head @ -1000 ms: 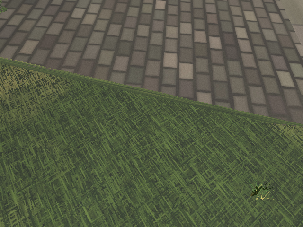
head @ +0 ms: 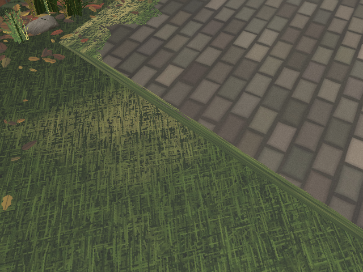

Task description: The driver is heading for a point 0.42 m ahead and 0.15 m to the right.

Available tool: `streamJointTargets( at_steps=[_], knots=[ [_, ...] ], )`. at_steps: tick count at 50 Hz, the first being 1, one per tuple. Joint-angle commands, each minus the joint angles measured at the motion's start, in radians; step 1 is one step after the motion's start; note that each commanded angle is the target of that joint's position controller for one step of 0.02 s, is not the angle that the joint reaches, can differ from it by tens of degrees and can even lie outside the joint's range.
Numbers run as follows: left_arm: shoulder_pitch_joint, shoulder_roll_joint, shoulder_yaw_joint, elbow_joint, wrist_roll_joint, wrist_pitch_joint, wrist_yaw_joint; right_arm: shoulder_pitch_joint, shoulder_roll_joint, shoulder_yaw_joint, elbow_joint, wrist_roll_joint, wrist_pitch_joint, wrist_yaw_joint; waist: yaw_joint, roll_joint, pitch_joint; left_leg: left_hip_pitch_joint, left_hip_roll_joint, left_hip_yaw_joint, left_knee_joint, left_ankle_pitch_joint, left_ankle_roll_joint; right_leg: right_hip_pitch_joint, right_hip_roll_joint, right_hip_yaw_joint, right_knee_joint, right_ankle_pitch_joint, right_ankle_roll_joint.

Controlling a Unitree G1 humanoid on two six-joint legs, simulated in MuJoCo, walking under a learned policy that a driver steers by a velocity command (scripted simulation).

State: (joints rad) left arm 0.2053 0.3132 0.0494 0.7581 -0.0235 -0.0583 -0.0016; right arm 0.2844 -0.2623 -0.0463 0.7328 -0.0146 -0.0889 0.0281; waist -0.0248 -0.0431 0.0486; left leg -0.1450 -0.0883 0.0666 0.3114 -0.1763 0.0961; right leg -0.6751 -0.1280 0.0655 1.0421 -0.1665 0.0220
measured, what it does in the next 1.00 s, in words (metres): walks ahead, turning right: right foot, then left foot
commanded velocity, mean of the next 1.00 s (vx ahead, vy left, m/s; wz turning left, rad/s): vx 0.27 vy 0.00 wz -0.23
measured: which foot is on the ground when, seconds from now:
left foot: down 0.00-0.32, up 0.34-0.70, down 0.72-1.00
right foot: up 0.00-0.28, down 0.30-1.00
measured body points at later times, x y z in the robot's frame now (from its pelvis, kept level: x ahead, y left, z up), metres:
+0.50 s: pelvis +0.28 -0.07 +0.00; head +0.33 -0.09 +0.44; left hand +0.47 +0.16 -0.11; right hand +0.36 -0.37 -0.11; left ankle +0.32 +0.09 -0.66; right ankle +0.30 -0.15 -0.74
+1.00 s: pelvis +0.43 -0.06 -0.01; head +0.45 -0.06 +0.44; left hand +0.58 +0.17 -0.15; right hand +0.52 -0.33 -0.12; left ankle +0.53 +0.02 -0.74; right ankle +0.34 -0.17 -0.74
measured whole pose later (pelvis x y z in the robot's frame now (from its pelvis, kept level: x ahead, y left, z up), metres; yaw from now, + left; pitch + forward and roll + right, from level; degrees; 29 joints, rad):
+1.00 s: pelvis +0.43 -0.06 -0.01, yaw -17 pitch +1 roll +0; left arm 0.24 0.25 0.03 0.86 0.01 0.04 0.02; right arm 0.12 -0.21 -0.01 0.77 -0.01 -0.03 0.00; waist 0.01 -0.01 0.01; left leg -0.37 -0.02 0.01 0.54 -0.18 0.02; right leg -0.17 0.00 0.05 0.54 -0.38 0.01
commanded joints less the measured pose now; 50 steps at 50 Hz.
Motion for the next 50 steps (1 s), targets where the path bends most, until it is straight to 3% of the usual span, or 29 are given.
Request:
streamJointTargets(
  at_steps=[1,5,9,12,14,15,16,17,18,19,20,21,22,24,27,30,32,35,36,37,38,39,40,41,44,45,46,48,50],
  knots=[
    [0.014,0.058,0.017,-0.041,0.001,-0.005,-0.003,-0.046,-0.139,-0.037,-0.047,-0.004,-0.026,-0.015,0.011,0.079,-0.013,-0.012,0.259,-0.079,-0.181,0.269,0.111,0.009,0.001,0.039,-0.139,0.203,0.009],
    [-0.098,0.021,0.002,-0.076,0.002,-0.015,-0.026,-0.010,-0.161,-0.039,-0.013,0.004,-0.021,-0.025,-0.042,0.073,0.026,0.055,0.274,-0.005,-0.203,0.267,0.073,0.023,0.029,-0.020,-0.346,0.338,-0.008],
    [-0.187,0.014,-0.005,-0.136,0.004,-0.019,-0.057,0.048,-0.178,-0.048,0.029,0.015,0.011,-0.031,-0.073,0.063,0.051,0.246,0.334,0.021,-0.129,0.402,0.070,-0.077,0.049,-0.059,-0.432,0.221,-0.046],
    [-0.163,0.039,0.007,-0.167,0.005,-0.013,-0.073,0.028,-0.212,-0.057,0.025,0.021,0.040,-0.047,-0.028,0.109,-0.007,0.314,0.347,0.056,0.024,0.806,0.044,0.010,0.117,-0.141,-0.443,0.054,-0.095],
    [0.008,0.108,0.043,-0.144,0.004,-0.005,-0.066,0.009,-0.233,-0.060,0.015,0.020,0.055,-0.063,0.076,0.138,-0.125,0.271,0.327,0.089,0.285,1.036,0.013,0.259,0.190,-0.175,-0.451,0.000,-0.148],
    [0.172,0.164,0.073,-0.113,0.001,0.000,-0.052,-0.010,-0.224,-0.053,0.004,0.022,0.053,-0.069,0.171,0.098,-0.209,0.108,0.289,0.106,0.526,0.894,-0.025,0.538,0.175,-0.105,-0.520,0.076,-0.197],
    [0.260,0.273,0.101,-0.103,0.004,0.006,-0.032,0.068,-0.116,-0.019,-0.042,-0.003,0.029,-0.059,0.135,-0.116,-0.325,-0.313,0.143,0.101,0.906,0.208,-0.090,0.935,-0.079,0.340,-0.517,0.047,-0.349],
    [0.236,0.249,0.085,-0.128,0.011,-0.004,-0.032,0.078,-0.100,0.000,-0.049,-0.003,-0.010,-0.038,0.113,-0.154,-0.457,-0.536,-0.008,-0.110,1.120,-0.424,-0.113,1.097,-0.237,0.780,-0.665,0.114,-0.480],
    [0.198,0.172,0.062,-0.134,0.023,-0.006,-0.028,-0.008,-0.181,-0.021,-0.059,0.038,-0.031,-0.019,0.148,-0.060,-0.377,-0.605,0.073,-0.197,1.140,-0.365,-0.101,1.037,-0.213,0.603,-0.676,0.242,-0.419],
    [0.134,0.134,0.051,-0.139,0.023,-0.008,-0.027,-0.049,-0.180,-0.016,-0.072,0.048,-0.039,-0.016,0.118,0.002,-0.253,-0.595,0.121,-0.174,1.066,-0.298,-0.095,0.888,-0.175,0.423,-0.659,0.436,-0.374],
    [0.073,0.110,0.044,-0.143,0.015,-0.006,-0.027,-0.065,-0.169,-0.017,-0.067,0.029,-0.037,-0.024,0.077,0.077,-0.168,-0.572,0.160,-0.146,0.975,-0.265,-0.102,0.745,-0.130,0.308,-0.662,0.548,-0.333],
    [0.033,0.081,0.033,-0.150,0.015,-0.005,-0.024,-0.062,-0.178,-0.025,-0.063,0.015,-0.025,-0.030,0.046,0.066,-0.126,-0.514,0.182,-0.136,0.911,-0.241,-0.112,0.634,-0.098,0.242,-0.690,0.598,-0.313],
    [0.011,0.079,0.028,-0.153,0.024,-0.005,-0.021,-0.040,-0.169,-0.025,-0.057,0.014,-0.009,-0.032,0.020,0.038,-0.113,-0.449,0.184,-0.130,0.884,-0.217,-0.125,0.545,-0.078,0.207,-0.718,0.639,-0.308],
    [-0.012,0.105,0.034,-0.135,0.029,-0.011,-0.016,0.014,-0.127,-0.014,-0.038,0.009,0.015,-0.040,-0.010,0.010,-0.117,-0.387,0.175,-0.104,0.783,-0.163,-0.160,0.461,-0.050,0.125,-0.744,0.756,-0.311],
    [-0.027,0.114,0.035,-0.108,0.024,-0.003,-0.002,-0.019,-0.092,0.000,-0.038,0.004,0.025,-0.049,-0.001,-0.032,-0.137,-0.336,0.152,-0.079,0.564,-0.001,-0.178,0.437,0.010,0.017,-0.735,0.769,-0.266],
    [0.009,0.109,0.030,-0.076,0.021,0.016,0.008,-0.099,-0.096,-0.001,-0.047,0.012,0.018,-0.037,0.048,-0.048,-0.159,-0.297,0.132,-0.082,0.391,0.186,-0.171,0.490,0.014,0.011,-0.720,0.649,-0.233],
    [0.020,0.105,0.026,-0.057,0.023,0.025,0.009,-0.132,-0.105,-0.005,-0.056,0.013,0.012,-0.028,0.061,-0.052,-0.149,-0.287,0.128,-0.098,0.325,0.199,-0.154,0.522,-0.015,0.046,-0.698,0.572,-0.228],
    [-0.008,0.091,0.019,-0.036,0.017,0.030,0.009,-0.110,-0.128,-0.021,-0.051,-0.003,0.003,-0.019,0.027,-0.050,-0.131,-0.223,0.114,-0.097,0.200,0.183,-0.103,0.537,-0.032,0.096,-0.602,0.471,-0.196],
    [-0.003,0.075,0.013,-0.027,0.016,0.028,0.009,-0.078,-0.133,-0.025,-0.038,-0.012,-0.001,-0.020,0.008,-0.033,-0.131,-0.146,0.117,-0.099,0.119,0.312,-0.079,0.522,0.001,0.094,-0.553,0.401,-0.163],
    [0.037,0.051,0.005,-0.025,0.036,0.021,0.008,-0.068,-0.178,-0.032,-0.043,-0.021,-0.005,-0.028,0.027,0.038,-0.162,-0.033,0.208,-0.187,0.129,0.678,-0.045,0.480,0.065,0.070,-0.480,0.260,-0.114],
    [0.181,0.006,-0.007,-0.002,0.051,0.013,0.005,-0.086,-0.200,-0.032,-0.054,-0.031,0.003,-0.036,0.101,0.188,-0.247,0.150,0.355,-0.323,0.193,0.919,0.082,0.366,0.136,0.046,-0.379,-0.073,-0.057],
    [0.180,0.016,-0.011,0.017,0.045,0.021,0.010,-0.070,-0.103,-0.011,-0.045,-0.019,0.019,-0.036,0.058,0.234,-0.301,0.155,0.407,-0.396,0.171,0.848,0.163,0.358,0.142,0.027,-0.323,-0.317,-0.014],
    [0.129,0.046,-0.002,0.008,0.031,0.039,0.014,-0.069,-0.066,0.002,-0.033,-0.008,0.030,-0.031,0.047,0.225,-0.274,0.117,0.398,-0.427,0.135,0.668,0.169,0.340,0.129,0.026,-0.312,-0.393,0.000],
    [0.098,0.047,0.002,0.008,0.023,0.061,0.020,-0.087,-0.074,0.002,-0.025,-0.004,0.041,-0.027,0.048,0.203,-0.248,0.078,0.381,-0.435,0.102,0.470,0.148,0.332,0.118,0.022,-0.328,-0.379,0.006],
    [0.100,0.035,0.003,0.040,0.033,0.109,0.026,-0.216,-0.109,-0.005,-0.046,0.001,0.062,-0.025,0.090,0.185,-0.144,-0.157,0.267,-0.305,0.046,0.004,0.023,0.495,0.103,0.002,-0.567,-0.118,-0.005],
    [0.080,0.051,0.004,0.040,0.042,0.114,0.026,-0.199,-0.107,-0.006,-0.038,0.001,0.063,-0.026,0.067,0.161,-0.110,-0.198,0.223,-0.255,0.045,-0.137,-0.019,0.499,0.093,0.013,-0.595,-0.091,-0.021],
    [0.086,0.071,0.009,0.054,0.040,0.110,0.025,-0.196,-0.108,-0.007,-0.040,0.000,0.062,-0.026,0.043,0.101,-0.064,-0.170,0.176,-0.195,0.051,-0.203,-0.044,0.413,0.098,0.014,-0.583,-0.181,-0.045],
    [0.065,0.038,0.002,0.062,0.039,0.090,0.027,-0.201,-0.086,-0.002,-0.030,-0.003,0.051,-0.030,0.039,0.079,-0.066,-0.101,0.168,-0.188,0.100,-0.069,-0.046,0.386,0.091,0.016,-0.601,-0.156,-0.052],
    [0.064,0.045,0.006,0.079,0.039,0.068,0.031,-0.184,-0.079,-0.003,-0.014,0.007,0.043,-0.038,0.031,0.056,-0.113,-0.029,0.168,-0.173,0.166,0.176,-0.024,0.405,0.086,0.019,-0.604,-0.047,-0.037]
  ],
)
